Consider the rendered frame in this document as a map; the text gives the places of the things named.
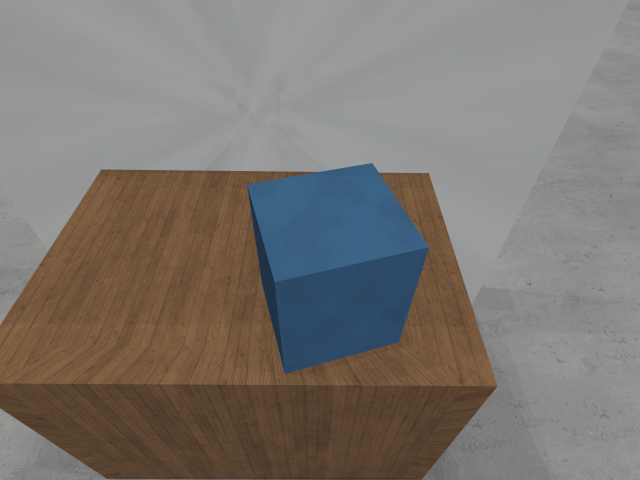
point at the pedestal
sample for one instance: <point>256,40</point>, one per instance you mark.
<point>143,345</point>

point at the carton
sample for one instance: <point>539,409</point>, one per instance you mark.
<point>339,259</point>

